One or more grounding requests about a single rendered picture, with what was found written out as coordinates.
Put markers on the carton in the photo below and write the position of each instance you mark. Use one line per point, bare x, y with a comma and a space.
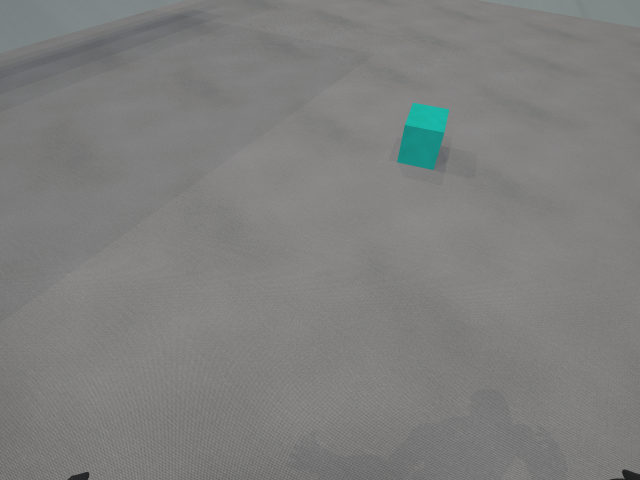
422, 136

